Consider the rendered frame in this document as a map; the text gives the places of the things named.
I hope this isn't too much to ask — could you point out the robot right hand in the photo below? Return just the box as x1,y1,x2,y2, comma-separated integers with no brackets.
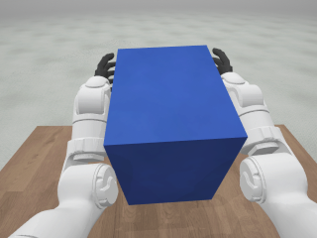
212,48,233,75

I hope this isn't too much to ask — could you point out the left robot forearm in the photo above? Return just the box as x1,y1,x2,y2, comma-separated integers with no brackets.
57,75,111,198

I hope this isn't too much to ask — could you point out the robot left hand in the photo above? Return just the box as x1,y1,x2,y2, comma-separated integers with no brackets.
94,53,116,92

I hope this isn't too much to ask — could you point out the table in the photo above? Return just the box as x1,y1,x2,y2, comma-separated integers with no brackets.
0,124,317,238

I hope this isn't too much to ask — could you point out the right robot upper arm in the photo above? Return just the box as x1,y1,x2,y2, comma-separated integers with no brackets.
240,152,317,238

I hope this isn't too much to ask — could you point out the carton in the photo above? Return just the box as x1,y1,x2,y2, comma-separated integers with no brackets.
103,45,248,205

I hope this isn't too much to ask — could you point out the left robot upper arm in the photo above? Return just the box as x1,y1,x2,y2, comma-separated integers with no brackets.
8,163,119,238

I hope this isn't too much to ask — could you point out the right robot forearm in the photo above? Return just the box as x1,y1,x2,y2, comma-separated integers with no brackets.
221,71,308,192

